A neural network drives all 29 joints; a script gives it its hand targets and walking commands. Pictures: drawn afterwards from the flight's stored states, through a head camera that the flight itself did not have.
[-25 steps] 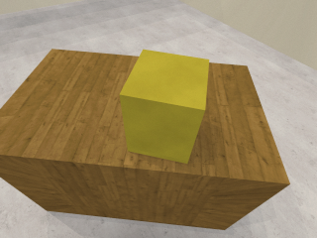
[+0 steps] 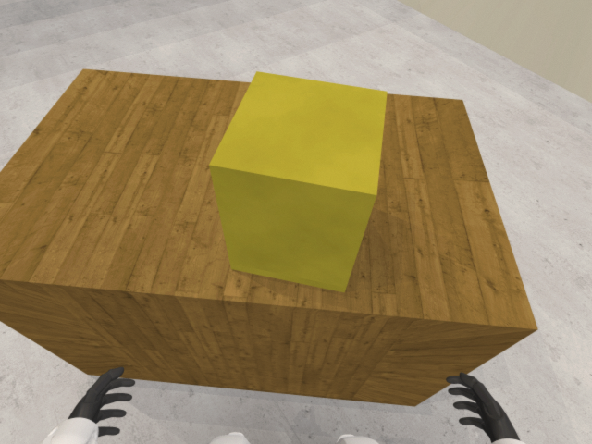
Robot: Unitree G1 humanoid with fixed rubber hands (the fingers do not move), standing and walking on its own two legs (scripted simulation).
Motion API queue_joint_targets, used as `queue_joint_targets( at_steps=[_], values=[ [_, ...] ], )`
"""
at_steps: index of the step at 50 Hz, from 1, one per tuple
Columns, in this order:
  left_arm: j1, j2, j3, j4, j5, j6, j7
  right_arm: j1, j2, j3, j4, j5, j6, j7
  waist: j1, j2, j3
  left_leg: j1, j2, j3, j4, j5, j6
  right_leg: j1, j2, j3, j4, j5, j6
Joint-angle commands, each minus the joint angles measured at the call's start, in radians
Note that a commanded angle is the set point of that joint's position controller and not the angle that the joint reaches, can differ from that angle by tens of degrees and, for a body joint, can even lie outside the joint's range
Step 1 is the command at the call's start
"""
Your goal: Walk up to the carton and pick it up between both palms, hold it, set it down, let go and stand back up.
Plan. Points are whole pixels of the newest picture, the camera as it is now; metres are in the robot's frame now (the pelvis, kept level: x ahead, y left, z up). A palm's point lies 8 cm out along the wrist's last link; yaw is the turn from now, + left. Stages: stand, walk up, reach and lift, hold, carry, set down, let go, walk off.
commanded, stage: reach and lift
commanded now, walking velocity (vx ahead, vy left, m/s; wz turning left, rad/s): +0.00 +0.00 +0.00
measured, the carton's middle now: (302, 187) +0.49 -0.01 +0.03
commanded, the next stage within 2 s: none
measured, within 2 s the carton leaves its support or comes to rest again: neither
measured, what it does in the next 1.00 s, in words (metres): stands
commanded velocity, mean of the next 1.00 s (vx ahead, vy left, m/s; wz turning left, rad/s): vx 0.00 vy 0.00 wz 0.00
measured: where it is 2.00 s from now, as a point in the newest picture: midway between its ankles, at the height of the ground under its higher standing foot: outside the picture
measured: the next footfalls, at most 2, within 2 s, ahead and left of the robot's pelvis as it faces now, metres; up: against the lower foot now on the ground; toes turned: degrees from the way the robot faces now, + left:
none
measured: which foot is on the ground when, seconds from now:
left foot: down 0.00-1.00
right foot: down 0.00-1.00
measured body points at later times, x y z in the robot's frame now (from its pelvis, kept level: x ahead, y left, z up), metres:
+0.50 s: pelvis -0.01 +0.03 +0.02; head +0.00 +0.05 +0.47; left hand +0.17 +0.27 -0.04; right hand +0.17 -0.19 -0.04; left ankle +0.04 +0.12 -0.71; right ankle +0.03 -0.13 -0.71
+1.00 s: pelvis +0.00 +0.02 +0.02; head +0.01 +0.03 +0.47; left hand +0.22 +0.23 +0.01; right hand +0.20 -0.18 +0.02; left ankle +0.04 +0.12 -0.71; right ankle +0.03 -0.13 -0.71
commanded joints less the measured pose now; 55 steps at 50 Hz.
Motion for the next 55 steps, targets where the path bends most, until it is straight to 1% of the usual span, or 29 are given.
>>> queue_joint_targets(
  at_steps=[1,5,7,10,12,13,14,16,18,20,23,25,28,31,33,35,36,37,38,39,40,41,43,46,48,50,51,53,55],
  values=[
    [0.026,0.122,0.066,-0.232,-0.034,-0.116,0.007,0.146,0.011,-0.104,-0.2,0.055,-0.049,-0.014,-0.023,-0.038,-0.294,0.323,-0.013,0.125,-0.279,0.242,-0.023,0.173,0.003,-0.058,-0.277,0.335,-0.005],
    [0.021,0.118,0.033,-0.31,-0.092,-0.19,0.032,0.177,0.062,-0.13,-0.251,0.052,-0.06,-0.009,-0.039,0.009,-0.292,0.301,-0.001,0.13,-0.341,0.151,-0.026,0.181,0.004,-0.047,-0.327,0.183,-0.028],
    [0.026,0.118,0.016,-0.341,-0.113,-0.214,0.04,0.186,0.078,-0.135,-0.276,0.058,-0.061,-0.012,-0.046,0.017,-0.279,0.315,-0.003,0.125,-0.35,0.096,-0.029,0.15,-0.011,-0.04,-0.354,0.113,-0.048],
    [0.041,0.114,-0.008,-0.361,-0.122,-0.231,0.04,0.18,0.086,-0.14,-0.328,0.064,-0.06,-0.021,-0.047,0.027,-0.26,0.317,0.002,0.111,-0.361,0.028,-0.023,0.137,-0.024,-0.035,-0.373,0.054,-0.071],
    [0.057,0.105,-0.021,-0.349,-0.122,-0.228,0.038,0.165,0.076,-0.15,-0.361,0.068,-0.056,-0.029,-0.045,0.049,-0.252,0.276,0.015,0.1,-0.382,-0.012,-0.016,0.177,-0.013,-0.044,-0.361,0.054,-0.073],
    [0.067,0.098,-0.027,-0.34,-0.12,-0.224,0.037,0.156,0.068,-0.156,-0.377,0.069,-0.053,-0.032,-0.042,0.067,-0.248,0.232,0.026,0.095,-0.407,-0.043,-0.012,0.225,0.002,-0.053,-0.346,0.07,-0.067],
    [0.079,0.089,-0.033,-0.334,-0.116,-0.222,0.037,0.143,0.056,-0.166,-0.388,0.07,-0.05,-0.033,-0.038,0.1,-0.244,0.151,0.045,0.09,-0.454,-0.088,-0.005,0.316,0.027,-0.068,-0.318,0.112,-0.053],
    [0.104,0.053,-0.051,-0.319,-0.105,-0.227,0.041,0.124,0.03,-0.181,-0.397,0.069,-0.045,-0.027,-0.035,0.189,-0.239,-0.061,0.101,0.075,-0.574,-0.162,0.019,0.558,0.097,-0.1,-0.244,0.211,-0.003],
    [0.119,0.032,-0.055,-0.324,-0.095,-0.232,0.039,0.114,0.025,-0.179,-0.421,0.083,-0.046,-0.028,-0.021,0.204,-0.235,-0.127,0.117,0.067,-0.604,-0.152,0.027,0.647,0.114,-0.1,-0.225,0.252,0.011],
    [0.111,0.02,-0.067,-0.34,-0.103,-0.236,0.041,0.099,0.04,-0.179,-0.453,0.091,-0.042,-0.027,-0.012,0.2,-0.227,-0.132,0.112,0.067,-0.617,-0.165,0.026,0.654,0.115,-0.095,-0.234,0.238,0.014],
    [0.084,0.014,-0.08,-0.353,-0.112,-0.248,0.043,0.088,0.06,-0.171,-0.478,0.097,-0.025,-0.029,-0.011,0.207,-0.198,-0.153,0.113,0.063,-0.637,-0.203,0.031,0.663,0.12,-0.092,-0.239,0.22,0.02],
    [0.068,0.017,-0.078,-0.365,-0.12,-0.258,0.041,0.093,0.085,-0.154,-0.493,0.104,-0.009,-0.037,-0.012,0.206,-0.18,-0.168,0.107,0.073,-0.64,-0.192,0.035,0.684,0.119,-0.084,-0.247,0.224,0.021],
    [0.042,0.026,-0.069,-0.381,-0.137,-0.277,0.034,0.1,0.131,-0.118,-0.53,0.115,0.019,-0.051,-0.012,0.196,-0.145,-0.19,0.095,0.093,-0.637,-0.191,0.044,0.702,0.112,-0.066,-0.263,0.201,0.019],
    [0.022,0.046,-0.052,-0.389,-0.163,-0.295,0.022,0.111,0.177,-0.071,-0.59,0.128,0.048,-0.069,-0.007,0.168,-0.128,-0.181,0.079,0.119,-0.616,-0.159,0.054,0.694,0.097,-0.042,-0.292,0.155,0.012],
    [0.009,0.064,-0.041,-0.395,-0.19,-0.31,0.011,0.118,0.217,-0.027,-0.653,0.137,0.066,-0.084,0.002,0.131,-0.136,-0.141,0.064,0.138,-0.585,-0.12,0.058,0.656,0.079,-0.024,-0.32,0.107,0.006],
    [-0.001,0.088,-0.032,-0.41,-0.218,-0.322,-0.001,0.132,0.258,0.009,-0.712,0.143,0.087,-0.102,0.011,0.093,-0.15,-0.065,0.047,0.144,-0.545,-0.084,0.053,0.586,0.055,-0.008,-0.351,0.057,0.001],
    [-0.008,0.104,-0.029,-0.417,-0.23,-0.327,-0.007,0.136,0.277,0.028,-0.748,0.145,0.098,-0.112,0.015,0.067,-0.152,-0.012,0.033,0.144,-0.514,-0.068,0.048,0.528,0.035,0.003,-0.371,0.025,-0.007],
    [-0.016,0.12,-0.02,-0.423,-0.239,-0.329,-0.014,0.149,0.298,0.052,-0.778,0.149,0.109,-0.124,0.019,0.021,-0.153,0.076,0.01,0.143,-0.465,-0.036,0.039,0.434,0.003,0.019,-0.404,-0.018,-0.023],
    [-0.027,0.14,-0.008,-0.43,-0.249,-0.329,-0.023,0.162,0.323,0.08,-0.81,0.154,0.12,-0.137,0.025,-0.035,-0.159,0.207,-0.025,0.139,-0.394,0.023,0.026,0.292,-0.045,0.046,-0.452,-0.101,-0.047],
    [-0.04,0.162,0.002,-0.444,-0.262,-0.326,-0.03,0.176,0.355,0.109,-0.846,0.158,0.132,-0.153,0.033,-0.09,-0.159,0.381,-0.063,0.121,-0.329,0.104,0.011,0.108,-0.106,0.074,-0.509,-0.189,-0.069],
    [-0.051,0.17,0.015,-0.445,-0.254,-0.319,-0.042,0.188,0.36,0.128,-0.873,0.165,0.142,-0.17,0.034,-0.112,-0.157,0.487,-0.073,0.107,-0.28,0.145,0.011,-0.009,-0.137,0.083,-0.537,-0.225,-0.09],
    [-0.051,0.176,0.021,-0.452,-0.251,-0.312,-0.049,0.2,0.357,0.134,-0.895,0.167,0.153,-0.183,0.033,-0.106,-0.152,0.54,-0.072,0.1,-0.265,0.16,0.01,-0.068,-0.148,0.081,-0.546,-0.224,-0.1],
    [-0.049,0.178,0.027,-0.472,-0.244,-0.308,-0.051,0.201,0.345,0.143,-0.919,0.173,0.169,-0.194,0.043,-0.062,-0.145,0.535,-0.052,0.09,-0.286,0.156,0.011,-0.07,-0.14,0.062,-0.53,-0.201,-0.094],
    [-0.035,0.168,0.019,-0.518,-0.243,-0.309,-0.043,0.193,0.326,0.14,-0.971,0.18,0.184,-0.195,0.057,0.006,-0.151,0.44,-0.019,0.082,-0.344,0.11,0.007,0.035,-0.109,0.035,-0.486,-0.122,-0.079],
    [-0.011,0.153,0.0,-0.546,-0.255,-0.31,-0.034,0.19,0.314,0.127,-1.007,0.186,0.19,-0.192,0.058,0.04,-0.161,0.354,0.006,0.082,-0.397,0.075,0.003,0.143,-0.075,0.013,-0.455,-0.038,-0.063],
    [0.023,0.136,-0.022,-0.571,-0.27,-0.312,-0.027,0.202,0.307,0.113,-1.035,0.193,0.19,-0.189,0.054,0.075,-0.188,0.278,0.033,0.08,-0.439,0.073,0.002,0.251,-0.036,-0.004,-0.422,0.048,-0.041],
    [0.04,0.122,-0.03,-0.578,-0.271,-0.315,-0.025,0.211,0.308,0.111,-1.045,0.195,0.187,-0.186,0.054,0.09,-0.199,0.243,0.045,0.078,-0.456,0.083,0.004,0.3,-0.017,-0.009,-0.406,0.088,-0.032],
    [0.078,0.113,-0.037,-0.607,-0.272,-0.323,-0.029,0.245,0.322,0.12,-1.064,0.202,0.18,-0.185,0.053,0.077,-0.22,0.269,0.034,0.079,-0.435,0.157,-0.005,0.298,-0.018,-0.003,-0.413,0.141,-0.032],
    [0.108,0.103,-0.042,-0.638,-0.262,-0.335,-0.034,0.28,0.335,0.131,-1.075,0.206,0.166,-0.187,0.052,0.079,-0.234,0.307,0.027,0.075,-0.408,0.25,-0.015,0.284,-0.015,-0.001,-0.417,0.201,-0.031]
  ],
)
